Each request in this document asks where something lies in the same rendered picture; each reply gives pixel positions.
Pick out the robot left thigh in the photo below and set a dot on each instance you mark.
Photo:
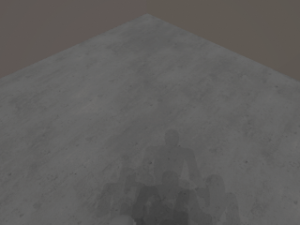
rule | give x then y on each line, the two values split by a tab
122	220

